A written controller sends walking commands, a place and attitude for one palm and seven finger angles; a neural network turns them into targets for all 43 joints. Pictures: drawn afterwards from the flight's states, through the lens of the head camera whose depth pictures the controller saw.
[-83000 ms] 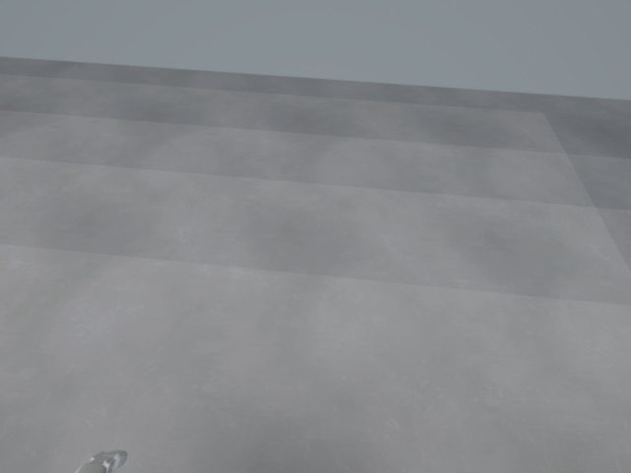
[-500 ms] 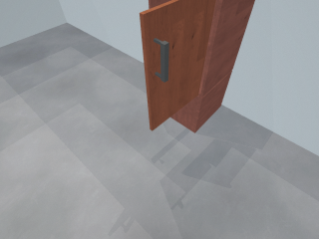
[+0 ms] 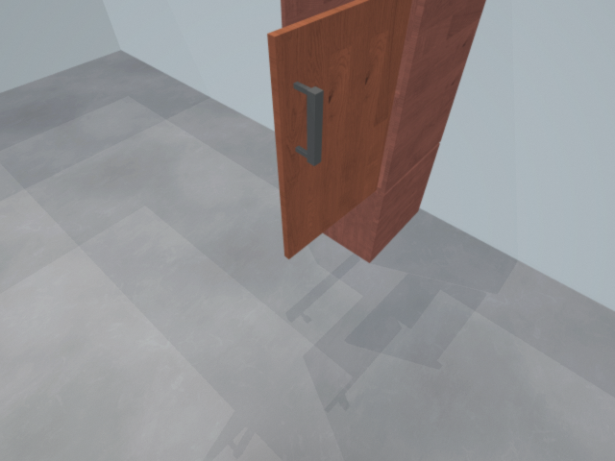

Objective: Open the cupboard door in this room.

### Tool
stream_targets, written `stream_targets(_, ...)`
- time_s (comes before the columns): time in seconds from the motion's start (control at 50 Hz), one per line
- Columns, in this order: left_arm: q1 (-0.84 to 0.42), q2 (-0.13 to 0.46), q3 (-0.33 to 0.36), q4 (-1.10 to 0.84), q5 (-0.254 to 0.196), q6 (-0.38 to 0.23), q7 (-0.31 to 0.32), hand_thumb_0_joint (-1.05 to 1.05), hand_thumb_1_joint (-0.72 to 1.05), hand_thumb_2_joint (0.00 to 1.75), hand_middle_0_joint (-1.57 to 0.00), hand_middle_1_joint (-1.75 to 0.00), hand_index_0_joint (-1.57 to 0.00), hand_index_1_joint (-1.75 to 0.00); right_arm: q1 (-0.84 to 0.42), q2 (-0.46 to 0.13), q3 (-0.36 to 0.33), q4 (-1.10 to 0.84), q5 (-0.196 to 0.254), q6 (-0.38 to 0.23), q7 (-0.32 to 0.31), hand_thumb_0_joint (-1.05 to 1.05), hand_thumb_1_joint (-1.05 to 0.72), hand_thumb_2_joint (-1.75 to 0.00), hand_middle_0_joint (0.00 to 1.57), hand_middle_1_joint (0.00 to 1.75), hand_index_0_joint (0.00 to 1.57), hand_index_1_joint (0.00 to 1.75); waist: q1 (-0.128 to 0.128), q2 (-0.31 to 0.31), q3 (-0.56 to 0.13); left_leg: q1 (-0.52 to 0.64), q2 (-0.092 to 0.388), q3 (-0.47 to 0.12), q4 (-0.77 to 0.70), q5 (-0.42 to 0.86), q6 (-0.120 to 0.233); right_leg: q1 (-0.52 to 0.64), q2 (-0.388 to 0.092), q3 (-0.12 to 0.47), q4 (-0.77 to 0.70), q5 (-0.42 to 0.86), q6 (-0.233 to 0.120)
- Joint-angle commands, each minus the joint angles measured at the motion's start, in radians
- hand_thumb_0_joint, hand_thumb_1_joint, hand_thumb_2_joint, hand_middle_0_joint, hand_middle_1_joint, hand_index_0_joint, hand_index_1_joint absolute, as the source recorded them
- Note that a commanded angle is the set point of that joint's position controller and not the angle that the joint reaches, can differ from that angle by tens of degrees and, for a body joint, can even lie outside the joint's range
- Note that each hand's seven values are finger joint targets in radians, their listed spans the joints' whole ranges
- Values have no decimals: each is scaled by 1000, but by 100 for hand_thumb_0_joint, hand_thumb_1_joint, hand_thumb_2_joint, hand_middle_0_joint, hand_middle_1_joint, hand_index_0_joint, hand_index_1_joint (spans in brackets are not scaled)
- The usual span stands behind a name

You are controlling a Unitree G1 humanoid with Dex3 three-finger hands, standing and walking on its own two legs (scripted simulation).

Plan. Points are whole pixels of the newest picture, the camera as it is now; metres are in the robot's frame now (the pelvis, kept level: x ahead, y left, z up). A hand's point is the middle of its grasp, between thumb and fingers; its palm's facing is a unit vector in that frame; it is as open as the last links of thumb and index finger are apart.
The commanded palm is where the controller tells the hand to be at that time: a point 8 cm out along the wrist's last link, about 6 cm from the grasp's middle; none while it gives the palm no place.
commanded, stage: look to check the result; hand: left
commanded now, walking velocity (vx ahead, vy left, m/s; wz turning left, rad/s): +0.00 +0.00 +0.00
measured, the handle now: (307, 124) +0.69 +0.04 +0.07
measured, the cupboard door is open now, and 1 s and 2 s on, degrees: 87 87 87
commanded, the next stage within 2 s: stand and wait in 0.52 s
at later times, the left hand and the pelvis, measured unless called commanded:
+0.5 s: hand out of the picture +0.02 +0.18 -0.17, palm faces +0.01 -0.98 -0.22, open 7.4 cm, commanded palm none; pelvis +0.01 +0.00 +0.00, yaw +0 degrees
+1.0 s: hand out of the picture +0.06 +0.20 -0.16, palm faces +0.00 -0.96 -0.27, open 7.4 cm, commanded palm none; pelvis +0.02 -0.01 +0.00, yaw +1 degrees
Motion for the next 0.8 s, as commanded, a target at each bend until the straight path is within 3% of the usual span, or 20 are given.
stream_targets(0.0,64,107,23,-18,-5,-9,11,0,90,90,-20,-30,-20,-30,61,-93,-18,-21,-3,-13,-5,0,-90,-90,20,30,20,30,-1,-1,40,-10,133,-145,-103,47,-13,-41,-100,99,-86,55,-28)
stream_targets(0.34,17,155,26,-26,-4,-14,6,0,90,90,-20,-30,-20,-30,12,-143,-21,-24,-1,-17,-3,0,-90,-90,20,30,20,30,-1,-25,22,24,137,-148,-105,102,-12,-19,-109,102,-101,85,-28)
stream_targets(0.78,-66,239,34,-43,-4,-23,-3,0,90,90,-20,-30,-20,-30,-86,-235,-26,-40,1,-23,2,0,-90,-90,20,30,20,30,2,-13,-23,67,148,-159,-112,166,-16,26,-121,106,-131,136,-32)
